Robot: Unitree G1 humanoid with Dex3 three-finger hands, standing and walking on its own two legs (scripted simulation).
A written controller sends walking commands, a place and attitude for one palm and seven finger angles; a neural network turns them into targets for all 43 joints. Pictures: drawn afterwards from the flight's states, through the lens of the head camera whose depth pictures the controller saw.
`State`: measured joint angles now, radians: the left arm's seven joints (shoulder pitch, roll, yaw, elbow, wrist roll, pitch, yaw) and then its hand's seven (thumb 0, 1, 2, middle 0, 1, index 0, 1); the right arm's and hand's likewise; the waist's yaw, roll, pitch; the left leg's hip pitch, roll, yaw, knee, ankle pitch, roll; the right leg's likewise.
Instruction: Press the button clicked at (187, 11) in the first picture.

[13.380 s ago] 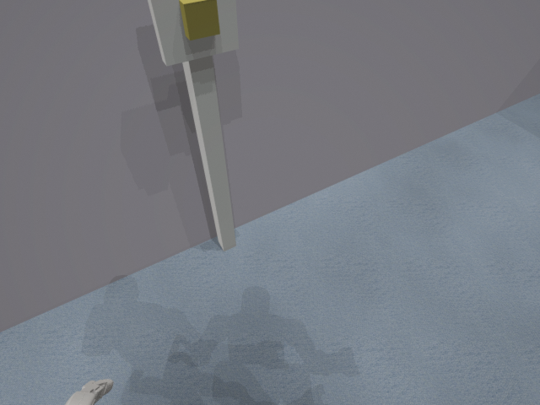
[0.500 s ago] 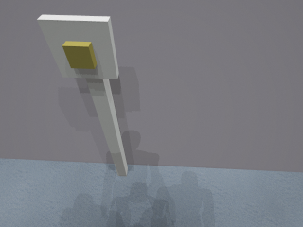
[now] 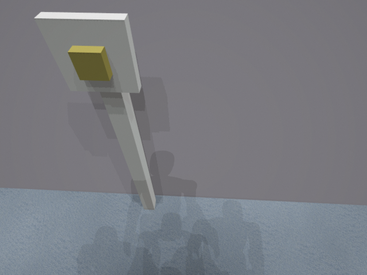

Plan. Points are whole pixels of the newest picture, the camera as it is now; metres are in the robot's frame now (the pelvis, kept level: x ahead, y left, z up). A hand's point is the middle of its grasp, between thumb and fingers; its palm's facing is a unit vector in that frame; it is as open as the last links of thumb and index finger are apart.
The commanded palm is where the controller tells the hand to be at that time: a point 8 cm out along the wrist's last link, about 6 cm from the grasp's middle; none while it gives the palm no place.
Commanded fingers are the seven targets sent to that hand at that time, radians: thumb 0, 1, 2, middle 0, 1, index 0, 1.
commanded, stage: look again from close up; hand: left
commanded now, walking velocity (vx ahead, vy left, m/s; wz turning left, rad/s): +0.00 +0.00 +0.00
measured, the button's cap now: (92, 62) +0.51 +0.23 +0.20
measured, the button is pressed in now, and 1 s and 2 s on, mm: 0 0 0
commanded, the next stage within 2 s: raise the hand and make a fist in 0.46 s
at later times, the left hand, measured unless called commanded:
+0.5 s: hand out of the picture +0.08 +0.30 -0.15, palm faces -0.01 -0.95 -0.32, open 7.4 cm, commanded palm none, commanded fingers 0.00 0.90 0.90 -0.20 -0.30 -0.20 -0.30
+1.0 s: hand out of the picture +0.11 +0.27 -0.02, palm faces +0.04 -1.00 -0.03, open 5.3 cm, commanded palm +0.09 +0.33 +0.01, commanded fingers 0.00 0.90 0.90 -0.83 -0.99 -0.83 -0.99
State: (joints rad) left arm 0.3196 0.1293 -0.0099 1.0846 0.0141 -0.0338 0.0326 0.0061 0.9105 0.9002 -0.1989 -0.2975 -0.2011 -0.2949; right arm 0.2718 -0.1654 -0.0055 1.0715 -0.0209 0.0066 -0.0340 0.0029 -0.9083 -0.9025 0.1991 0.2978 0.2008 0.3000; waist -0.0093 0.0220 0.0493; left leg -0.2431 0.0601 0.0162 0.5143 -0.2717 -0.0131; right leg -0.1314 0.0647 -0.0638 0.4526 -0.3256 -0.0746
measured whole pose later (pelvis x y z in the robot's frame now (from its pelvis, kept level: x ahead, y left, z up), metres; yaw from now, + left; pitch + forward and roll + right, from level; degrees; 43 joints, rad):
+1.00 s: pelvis -0.07 +0.04 -0.07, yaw +1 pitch +8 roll -1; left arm 0.43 0.28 0.29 0.10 -0.36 -0.43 -0.43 0.02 0.90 0.90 -0.57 -0.71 -0.58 -0.70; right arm 0.22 -0.24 0.01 0.56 0.04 -0.25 -0.05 0.01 -0.90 -0.90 0.20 0.30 0.20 0.30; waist 0.02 -0.01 -0.09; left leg -0.78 0.01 0.00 1.04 -0.40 0.01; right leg -0.69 0.01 -0.08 1.04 -0.49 -0.04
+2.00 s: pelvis -0.02 +0.04 -0.01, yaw +2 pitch -1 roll -1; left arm 0.22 0.36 0.32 -0.29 -0.36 0.15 -0.31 0.02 0.90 0.90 -1.30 -1.50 -1.30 -1.49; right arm 0.23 -0.24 0.09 0.59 0.07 -0.25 -0.10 0.01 -0.90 -0.90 0.20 0.30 0.20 0.30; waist 0.05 0.05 -0.06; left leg -0.30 -0.01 -0.01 0.61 -0.29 0.02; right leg -0.20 0.02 -0.07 0.57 -0.34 -0.03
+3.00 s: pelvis -0.02 +0.02 +0.00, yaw +2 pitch -3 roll +0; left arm -0.11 0.34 0.27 -0.08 -0.30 0.29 -0.25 0.02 0.90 0.90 -1.30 -1.50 -1.30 -1.50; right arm 0.18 -0.25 0.09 0.64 0.08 -0.20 -0.11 0.01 -0.90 -0.90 0.20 0.30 0.20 0.30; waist 0.04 0.05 -0.03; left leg -0.23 0.00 -0.01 0.53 -0.25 0.00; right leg -0.15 0.03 -0.07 0.52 -0.33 -0.05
